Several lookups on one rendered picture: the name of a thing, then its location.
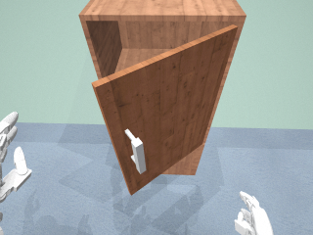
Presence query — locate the handle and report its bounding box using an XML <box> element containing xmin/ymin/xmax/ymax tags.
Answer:
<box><xmin>124</xmin><ymin>129</ymin><xmax>147</xmax><ymax>174</ymax></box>

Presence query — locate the robot left hand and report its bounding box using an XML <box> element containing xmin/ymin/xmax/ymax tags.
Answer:
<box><xmin>0</xmin><ymin>112</ymin><xmax>32</xmax><ymax>203</ymax></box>

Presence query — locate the robot right hand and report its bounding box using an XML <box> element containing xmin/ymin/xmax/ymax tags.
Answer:
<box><xmin>234</xmin><ymin>191</ymin><xmax>274</xmax><ymax>235</ymax></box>

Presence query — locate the cupboard door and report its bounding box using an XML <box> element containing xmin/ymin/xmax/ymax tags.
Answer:
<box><xmin>91</xmin><ymin>24</ymin><xmax>238</xmax><ymax>196</ymax></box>

